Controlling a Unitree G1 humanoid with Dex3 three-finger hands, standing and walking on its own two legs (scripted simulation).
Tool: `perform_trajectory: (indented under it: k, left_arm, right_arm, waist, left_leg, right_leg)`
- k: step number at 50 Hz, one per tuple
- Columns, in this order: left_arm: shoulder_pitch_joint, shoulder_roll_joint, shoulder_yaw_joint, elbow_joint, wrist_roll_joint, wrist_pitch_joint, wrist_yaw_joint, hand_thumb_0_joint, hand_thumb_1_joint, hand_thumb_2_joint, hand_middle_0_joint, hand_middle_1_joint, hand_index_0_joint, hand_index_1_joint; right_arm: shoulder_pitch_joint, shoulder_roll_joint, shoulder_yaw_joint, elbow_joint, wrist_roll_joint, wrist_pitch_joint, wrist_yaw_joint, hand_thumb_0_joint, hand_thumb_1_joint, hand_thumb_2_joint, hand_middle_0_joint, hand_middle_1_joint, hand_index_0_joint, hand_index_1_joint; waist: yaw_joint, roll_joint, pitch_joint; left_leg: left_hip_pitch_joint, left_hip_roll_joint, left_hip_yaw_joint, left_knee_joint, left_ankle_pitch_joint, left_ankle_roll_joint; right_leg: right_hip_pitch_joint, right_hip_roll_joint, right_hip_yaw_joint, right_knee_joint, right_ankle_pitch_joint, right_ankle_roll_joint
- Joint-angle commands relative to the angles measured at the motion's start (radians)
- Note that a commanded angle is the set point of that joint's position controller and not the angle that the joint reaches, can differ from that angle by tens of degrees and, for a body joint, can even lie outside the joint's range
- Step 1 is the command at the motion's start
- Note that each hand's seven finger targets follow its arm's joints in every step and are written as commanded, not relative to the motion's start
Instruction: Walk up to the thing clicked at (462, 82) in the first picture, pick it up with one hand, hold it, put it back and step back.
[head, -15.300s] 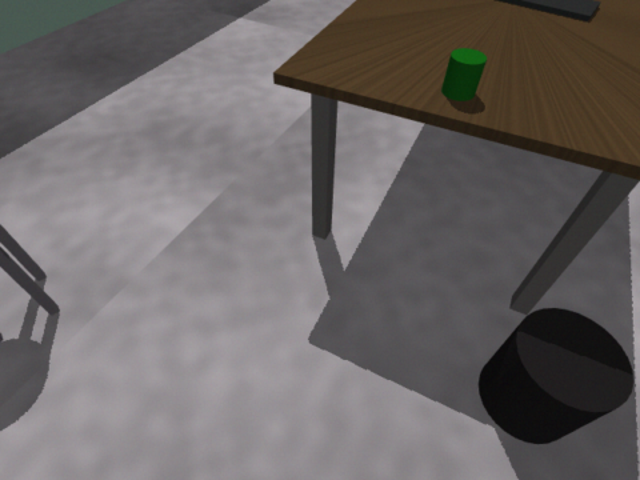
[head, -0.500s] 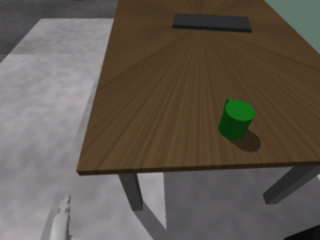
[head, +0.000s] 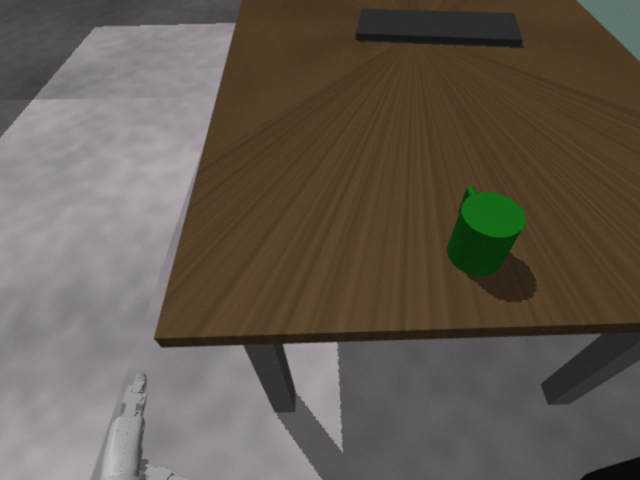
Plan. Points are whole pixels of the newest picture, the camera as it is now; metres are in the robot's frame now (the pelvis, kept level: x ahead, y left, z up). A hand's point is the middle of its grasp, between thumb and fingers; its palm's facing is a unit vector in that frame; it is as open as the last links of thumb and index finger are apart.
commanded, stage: go down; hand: right
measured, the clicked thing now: (478, 226) +0.47 -0.20 +0.02
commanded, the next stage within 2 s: approach in 1.20 s
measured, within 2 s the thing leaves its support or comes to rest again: neither
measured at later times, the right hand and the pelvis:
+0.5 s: hand out of the picture +0.36 -0.39 +0.16, palm faces +0.19 +0.98 +0.00, open 17.5 cm; pelvis -0.01 +0.00 -0.01, yaw +0 degrees
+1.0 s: hand out of the picture +0.37 -0.39 +0.16, palm faces +0.19 +0.98 +0.00, open 17.4 cm; pelvis +0.00 -0.01 -0.01, yaw +1 degrees
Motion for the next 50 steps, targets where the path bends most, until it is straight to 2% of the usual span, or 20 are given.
perform_trajectory:
  k: [1,5,10,12,13,15,17,19,20,25,26,30,34,38,39,43,44,47,49,50]
  left_arm:
    - [-0.03,0.165,0.067,-0.142,0.0,-0.046,0.008,0.0,-0.576,0.072,-0.05,-0.05,-0.042,-0.059]
    - [-0.048,0.203,0.105,-0.128,0.006,-0.041,0.007,0.0,-0.57,0.067,-0.051,-0.051,-0.045,-0.058]
    - [-0.052,0.155,0.054,-0.134,0.008,-0.035,0.001,0.0,-0.567,0.065,-0.051,-0.052,-0.046,-0.057]
    - [-0.055,0.147,0.047,-0.156,0.005,-0.033,-0.001,0.0,-0.561,0.06,-0.052,-0.053,-0.049,-0.056]
    - [-0.031,0.171,0.073,-0.13,0.007,-0.031,0.003,0.0,-0.56,0.058,-0.052,-0.052,-0.049,-0.055]
    - [-0.061,0.16,0.044,-0.164,0.009,-0.031,0.0,0.0,-0.56,0.056,-0.052,-0.053,-0.05,-0.055]
    - [-0.053,0.19,0.086,-0.178,0.006,-0.034,0.005,0.0,-0.552,0.052,-0.051,-0.052,-0.051,-0.052]
    - [-0.011,0.195,0.087,-0.186,0.005,-0.035,0.003,0.0,-0.555,0.054,-0.05,-0.052,-0.048,-0.054]
    - [-0.009,0.159,0.055,-0.178,0.005,-0.035,-0.002,0.0,-0.553,0.053,-0.05,-0.053,-0.05,-0.053]
    - [-0.007,0.172,0.067,-0.207,0.006,-0.044,-0.003,0.0,-0.549,0.05,-0.049,-0.049,-0.049,-0.049]
    - [-0.001,0.149,0.046,-0.196,0.006,-0.045,-0.008,0.0,-0.544,0.048,-0.048,-0.049,-0.049,-0.048]
    - [-0.014,0.169,0.055,-0.22,0.009,-0.054,-0.007,0.0,-0.545,0.05,-0.047,-0.05,-0.048,-0.048]
    - [0.001,0.182,0.064,-0.212,0.011,-0.055,-0.007,0.0,-0.55,0.056,-0.047,-0.051,-0.047,-0.051]
    - [-0.024,0.184,0.06,-0.223,0.012,-0.057,-0.001,0.0,-0.554,0.06,-0.047,-0.052,-0.046,-0.054]
    - [-0.036,0.155,0.029,-0.223,0.011,-0.054,-0.005,0.0,-0.561,0.065,-0.048,-0.054,-0.045,-0.057]
    - [-0.038,0.163,0.034,-0.24,0.011,-0.05,-0.002,0.0,-0.559,0.06,-0.048,-0.051,-0.045,-0.054]
    - [-0.019,0.188,0.066,-0.232,0.012,-0.047,0.001,0.0,-0.557,0.057,-0.049,-0.051,-0.046,-0.054]
    - [0.02,0.207,0.084,-0.262,0.01,-0.042,-0.001,0.0,-0.557,0.056,-0.049,-0.05,-0.047,-0.053]
    - [0.035,0.165,0.055,-0.261,0.007,-0.039,-0.011,0.0,-0.552,0.051,-0.05,-0.051,-0.05,-0.051]
    - [0.065,0.182,0.076,-0.272,0.005,-0.039,-0.012,0.0,-0.549,0.051,-0.049,-0.049,-0.049,-0.049]
  right_arm:
    - [-0.315,-0.397,-0.068,-0.219,0.038,-0.06,0.011,0.0,0.568,-0.05,0.045,0.049,0.049,0.049]
    - [-0.338,-0.439,-0.092,-0.224,0.025,-0.058,0.002,0.0,0.547,-0.051,0.048,0.048,0.05,0.047]
    - [-0.343,-0.439,-0.1,-0.191,0.015,-0.062,-0.011,0.0,0.52,-0.056,0.051,0.048,0.051,0.048]
    - [-0.339,-0.452,-0.1,-0.172,0.009,-0.062,-0.01,0.0,0.529,-0.059,0.048,0.05,0.05,0.05]
    - [-0.323,-0.457,-0.104,-0.148,0.0,-0.055,-0.011,0.0,0.533,-0.061,0.046,0.051,0.048,0.051]
    - [-0.352,-0.461,-0.097,-0.155,-0.001,-0.05,-0.007,0.0,0.545,-0.061,0.044,0.053,0.047,0.053]
    - [-0.395,-0.477,-0.088,-0.163,-0.007,-0.05,-0.007,0.0,0.556,-0.061,0.043,0.054,0.047,0.053]
    - [-0.408,-0.466,-0.074,-0.133,-0.01,-0.045,-0.005,0.0,0.556,-0.054,0.045,0.051,0.047,0.051]
    - [-0.406,-0.439,-0.06,-0.121,-0.007,-0.046,-0.004,0.0,0.552,-0.058,0.045,0.053,0.048,0.052]
    - [-0.437,-0.478,-0.056,-0.095,-0.021,-0.04,-0.002,0.0,0.596,-0.057,0.038,0.055,0.045,0.055]
    - [-0.434,-0.481,-0.058,-0.086,-0.017,-0.044,0.001,0.0,0.588,-0.051,0.043,0.053,0.048,0.053]
    - [-0.454,-0.509,-0.072,-0.094,-0.017,-0.054,0.002,0.0,0.599,-0.052,0.04,0.053,0.045,0.053]
    - [-0.45,-0.545,-0.104,-0.108,-0.021,-0.061,-0.001,0.0,0.565,-0.049,0.048,0.049,0.05,0.049]
    - [-0.49,-0.525,-0.09,-0.159,-0.018,-0.068,-0.007,0.0,0.534,-0.044,0.057,0.045,0.055,0.045]
    - [-0.482,-0.509,-0.08,-0.146,-0.023,-0.064,-0.01,0.0,0.53,-0.046,0.056,0.045,0.054,0.045]
    - [-0.469,-0.492,-0.068,-0.134,-0.026,-0.051,-0.018,0.0,0.528,-0.055,0.053,0.049,0.053,0.049]
    - [-0.452,-0.51,-0.076,-0.114,-0.036,-0.042,-0.021,0.0,0.507,-0.056,0.056,0.048,0.055,0.048]
    - [-0.45,-0.492,-0.069,-0.114,-0.029,-0.027,-0.02,0.0,0.508,-0.058,0.055,0.049,0.054,0.049]
    - [-0.427,-0.475,-0.064,-0.096,-0.028,-0.022,-0.018,0.0,0.515,-0.06,0.053,0.051,0.054,0.051]
    - [-0.416,-0.487,-0.071,-0.076,-0.033,-0.019,-0.017,0.0,0.537,-0.064,0.047,0.054,0.05,0.054]
  waist:
    - [-0.005,-0.19,-0.297]
    - [-0.008,-0.216,-0.316]
    - [-0.018,-0.2,-0.332]
    - [-0.009,-0.183,-0.315]
    - [-0.012,-0.176,-0.326]
    - [-0.012,-0.17,-0.309]
    - [0.007,-0.185,-0.319]
    - [0.027,-0.166,-0.277]
    - [0.025,-0.168,-0.254]
    - [0.026,-0.164,-0.236]
    - [0.021,-0.17,-0.227]
    - [0.02,-0.205,-0.28]
    - [0.009,-0.228,-0.364]
    - [0.009,-0.264,-0.407]
    - [0.002,-0.263,-0.373]
    - [0.007,-0.231,-0.342]
    - [0.012,-0.232,-0.356]
    - [0.026,-0.173,-0.314]
    - [0.02,-0.176,-0.27]
    - [0.028,-0.155,-0.266]
  left_leg:
    - [0.079,-0.047,0.027,-0.021,0.265,0.052]
    - [0.087,-0.043,0.02,-0.015,0.263,0.055]
    - [0.099,-0.053,0.026,0.001,0.269,0.058]
    - [0.127,-0.042,0.014,-0.001,0.268,0.052]
    - [0.137,-0.037,0.009,0.0,0.283,0.051]
    - [0.122,-0.041,0.013,-0.001,0.252,0.051]
    - [0.093,-0.041,0.011,-0.001,0.245,0.052]
    - [0.056,-0.047,0.019,-0.005,0.194,0.054]
    - [0.045,-0.046,0.019,-0.002,0.182,0.053]
    - [0.018,-0.044,0.014,-0.008,0.11,0.052]
    - [0.026,-0.04,0.011,-0.008,0.113,0.049]
    - [0.004,-0.043,0.012,0.016,0.12,0.055]
    - [0.037,-0.042,0.013,0.038,0.177,0.056]
    - [0.006,-0.05,0.018,0.045,0.19,0.06]
    - [0.007,-0.05,0.02,0.046,0.18,0.061]
    - [0.014,-0.054,0.026,0.042,0.163,0.062]
    - [0.02,-0.053,0.022,0.043,0.184,0.062]
    - [0.029,-0.053,0.027,0.039,0.195,0.057]
    - [0.018,-0.052,0.027,0.034,0.177,0.056]
    - [0.009,-0.055,0.029,0.036,0.174,0.057]
  right_leg:
    - [0.19,0.014,-0.011,-0.048,0.432,-0.012]
    - [0.179,0.016,-0.012,-0.033,0.435,-0.01]
    - [0.158,0.008,-0.006,-0.016,0.48,-0.006]
    - [0.106,0.023,-0.022,-0.018,0.381,-0.019]
    - [0.096,0.028,-0.027,-0.02,0.366,-0.022]
    - [0.081,0.026,-0.024,-0.027,0.33,-0.024]
    - [0.105,0.023,-0.024,-0.023,0.319,-0.021]
    - [0.097,0.018,-0.018,-0.035,0.267,-0.022]
    - [0.083,0.02,-0.021,-0.034,0.245,-0.024]
    - [0.05,0.021,-0.019,-0.044,0.131,-0.029]
    - [0.033,0.025,-0.023,-0.036,0.131,-0.03]
    - [0.056,0.02,-0.018,-0.019,0.154,-0.021]
    - [0.071,0.023,-0.014,0.009,0.241,-0.016]
    - [0.135,0.012,-0.005,0.029,0.348,-0.004]
    - [0.108,0.013,-0.007,0.026,0.335,-0.006]
    - [0.079,0.009,-0.006,0.011,0.303,-0.005]
    - [0.087,0.012,-0.009,0.013,0.324,-0.005]
    - [0.061,0.014,-0.012,0.007,0.292,-0.014]
    - [0.047,0.016,-0.016,0.003,0.263,-0.015]
    - [0.038,0.012,-0.012,0.003,0.265,-0.015]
